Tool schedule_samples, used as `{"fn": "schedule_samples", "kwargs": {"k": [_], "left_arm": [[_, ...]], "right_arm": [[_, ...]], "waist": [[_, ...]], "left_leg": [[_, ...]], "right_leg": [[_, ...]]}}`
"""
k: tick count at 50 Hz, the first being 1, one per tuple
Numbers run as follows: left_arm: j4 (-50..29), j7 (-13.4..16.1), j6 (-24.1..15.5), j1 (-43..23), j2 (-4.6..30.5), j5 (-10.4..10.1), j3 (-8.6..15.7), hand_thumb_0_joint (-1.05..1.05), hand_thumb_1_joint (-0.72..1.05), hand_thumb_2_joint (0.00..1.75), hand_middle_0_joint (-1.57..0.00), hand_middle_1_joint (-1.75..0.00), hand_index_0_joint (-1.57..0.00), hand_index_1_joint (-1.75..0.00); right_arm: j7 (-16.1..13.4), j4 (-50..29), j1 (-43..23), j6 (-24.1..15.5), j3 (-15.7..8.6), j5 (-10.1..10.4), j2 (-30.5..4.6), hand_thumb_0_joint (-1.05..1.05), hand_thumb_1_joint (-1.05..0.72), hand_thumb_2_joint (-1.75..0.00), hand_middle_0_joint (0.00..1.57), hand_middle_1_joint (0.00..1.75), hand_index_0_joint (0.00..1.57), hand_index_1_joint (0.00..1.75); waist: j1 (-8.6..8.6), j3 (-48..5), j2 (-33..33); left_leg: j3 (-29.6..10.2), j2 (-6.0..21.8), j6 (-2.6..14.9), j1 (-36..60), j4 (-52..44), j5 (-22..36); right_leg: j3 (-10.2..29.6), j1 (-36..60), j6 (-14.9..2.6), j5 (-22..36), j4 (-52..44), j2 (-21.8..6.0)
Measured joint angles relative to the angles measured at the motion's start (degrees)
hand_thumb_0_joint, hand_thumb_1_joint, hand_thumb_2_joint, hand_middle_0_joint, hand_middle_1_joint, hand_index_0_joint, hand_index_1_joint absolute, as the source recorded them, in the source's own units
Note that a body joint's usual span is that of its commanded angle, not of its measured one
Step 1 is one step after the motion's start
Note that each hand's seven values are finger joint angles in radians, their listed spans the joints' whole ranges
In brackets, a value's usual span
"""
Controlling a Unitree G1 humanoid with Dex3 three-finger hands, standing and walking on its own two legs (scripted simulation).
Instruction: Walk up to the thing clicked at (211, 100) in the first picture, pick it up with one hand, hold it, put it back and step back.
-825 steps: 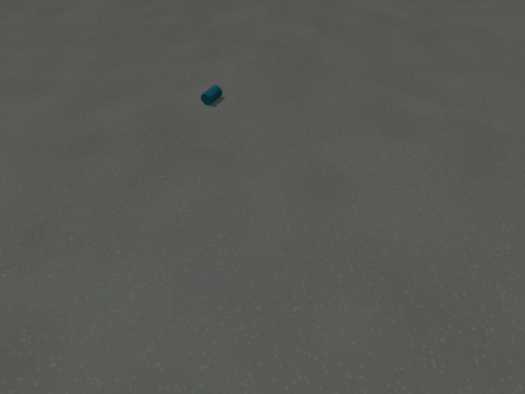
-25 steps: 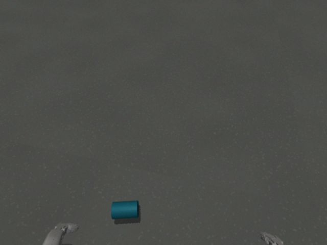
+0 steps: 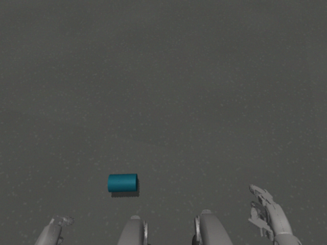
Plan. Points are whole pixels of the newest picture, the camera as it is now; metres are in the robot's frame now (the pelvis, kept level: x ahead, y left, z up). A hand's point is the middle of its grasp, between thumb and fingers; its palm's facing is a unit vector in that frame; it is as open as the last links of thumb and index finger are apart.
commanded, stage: rise first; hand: left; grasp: from above
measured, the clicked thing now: (123, 182) +0.42 +0.22 -0.61
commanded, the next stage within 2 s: none
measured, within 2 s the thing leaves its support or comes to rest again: neither
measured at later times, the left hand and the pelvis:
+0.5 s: hand (94, 204) +0.28 +0.27 -0.34, palm faces -0.47 -0.33 -0.82, open 13.9 cm; pelvis -0.07 -0.01 -0.20, yaw +0 degrees
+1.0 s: hand (100, 191) +0.34 +0.27 -0.43, palm faces -0.46 -0.07 -0.89, open 14.1 cm; pelvis -0.08 +0.01 -0.27, yaw -2 degrees
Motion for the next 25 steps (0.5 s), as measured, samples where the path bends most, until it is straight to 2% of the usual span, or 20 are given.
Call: {"fn": "schedule_samples", "kwargs": {"k": [4, 10, 15, 20, 25], "left_arm": [[4.0, 0.6, -3.66, -5.2, 2.36, 4.66, 0.48, 0.0, -0.52, 0.97, -0.08, -1.08, -0.08, -1.08], [5.18, 3.11, -10.38, -12.34, 4.48, 12.22, -0.54, 0.0, -0.5, 0.95, -0.09, -1.08, -0.09, -1.07], [9.17, 6.4, -12.05, -20.88, 5.96, 18.89, -0.29, 0.0, -0.5, 0.96, -0.08, -1.08, -0.09, -1.07], [14.2, 7.58, -12.53, -29.74, 7.72, 22.76, -0.2, 0.0, -0.5, 0.97, -0.07, -1.08, -0.09, -1.07], [19.27, 7.5, -14.35, -35.97, 9.47, 26.41, -0.89, 0.0, -0.5, 0.98, -0.08, -1.07, -0.09, -1.06]], "right_arm": [[0.74, -0.36, -1.7, -1.63, -0.2, -0.29, -1.02, 0.01, -0.9, -0.9, 0.21, 0.3, 0.2, 0.29], [1.42, 1.39, -4.09, -2.07, -1.42, -0.04, -2.78, 0.01, -0.9, -0.9, 0.21, 0.3, 0.2, 0.29], [1.8, 3.72, -5.35, -0.86, -2.09, 0.1, -3.45, 0.01, -0.91, -0.9, 0.21, 0.3, 0.2, 0.29], [2.29, 6.28, -4.82, 0.14, -2.41, -0.43, -3.16, 0.01, -0.91, -0.9, 0.21, 0.3, 0.2, 0.29], [2.64, 8.34, -3.17, 1.44, -2.39, -1.1, -2.39, 0.01, -0.91, -0.91, 0.21, 0.3, 0.2, 0.29]], "waist": [[-0.45, -1.55, -0.35], [-0.81, -2.53, -0.24], [-0.85, -1.72, 0.27], [-0.82, -0.35, 0.77], [-1.55, 0.62, 1.36]], "left_leg": [[-0.29, -0.41, -0.36, -9.84, 8.38, -2.34], [-0.74, -0.92, -0.81, -24.01, 21.23, -5.56], [-1.12, -1.24, -1.15, -33.95, 29.88, -6.59], [-1.7, -1.57, -1.42, -41.97, 36.37, -6.27], [-2.26, -1.83, -1.42, -47.13, 41.22, -5.77]], "right_leg": [[0.31, -10.05, -0.02, -2.44, 8.7, -0.24], [0.88, -24.45, -0.08, -5.49, 21.6, -0.35], [1.29, -34.56, -0.16, -6.24, 30.1, -0.2], [1.38, -42.5, -0.22, -5.6, 36.16, 0.0], [1.35, -47.39, 0.01, -4.69, 40.34, 0.24]]}}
